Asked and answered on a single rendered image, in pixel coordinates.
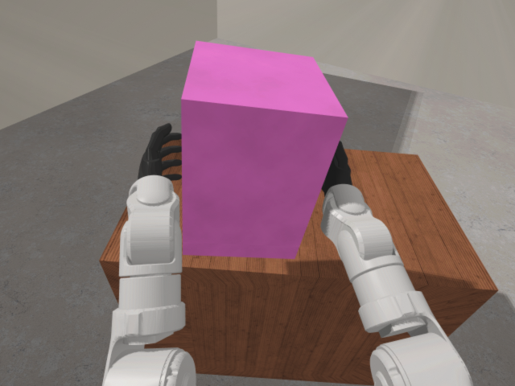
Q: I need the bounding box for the robot right forearm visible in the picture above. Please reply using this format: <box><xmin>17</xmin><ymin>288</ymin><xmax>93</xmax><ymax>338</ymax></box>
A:
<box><xmin>320</xmin><ymin>184</ymin><xmax>473</xmax><ymax>386</ymax></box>

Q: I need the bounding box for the robot left upper arm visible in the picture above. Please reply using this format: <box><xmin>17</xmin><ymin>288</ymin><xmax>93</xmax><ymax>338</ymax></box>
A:
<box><xmin>104</xmin><ymin>347</ymin><xmax>196</xmax><ymax>386</ymax></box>

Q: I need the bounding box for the robot right upper arm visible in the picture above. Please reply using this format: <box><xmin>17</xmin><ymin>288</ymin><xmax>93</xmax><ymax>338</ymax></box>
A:
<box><xmin>370</xmin><ymin>333</ymin><xmax>472</xmax><ymax>386</ymax></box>

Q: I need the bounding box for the robot right hand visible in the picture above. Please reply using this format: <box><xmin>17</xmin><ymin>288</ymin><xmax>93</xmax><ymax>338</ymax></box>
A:
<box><xmin>321</xmin><ymin>141</ymin><xmax>352</xmax><ymax>197</ymax></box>

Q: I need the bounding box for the robot left forearm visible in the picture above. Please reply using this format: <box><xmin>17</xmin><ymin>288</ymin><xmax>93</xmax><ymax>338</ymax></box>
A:
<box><xmin>102</xmin><ymin>175</ymin><xmax>186</xmax><ymax>386</ymax></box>

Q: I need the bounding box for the robot left hand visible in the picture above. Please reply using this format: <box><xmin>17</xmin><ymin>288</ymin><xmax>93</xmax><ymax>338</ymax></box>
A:
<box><xmin>138</xmin><ymin>123</ymin><xmax>182</xmax><ymax>181</ymax></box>

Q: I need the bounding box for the pedestal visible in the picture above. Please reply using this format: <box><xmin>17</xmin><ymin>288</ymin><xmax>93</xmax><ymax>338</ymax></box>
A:
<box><xmin>99</xmin><ymin>138</ymin><xmax>498</xmax><ymax>386</ymax></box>

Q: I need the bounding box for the carton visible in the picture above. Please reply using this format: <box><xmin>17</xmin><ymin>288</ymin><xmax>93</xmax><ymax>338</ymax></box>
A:
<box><xmin>181</xmin><ymin>41</ymin><xmax>348</xmax><ymax>259</ymax></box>

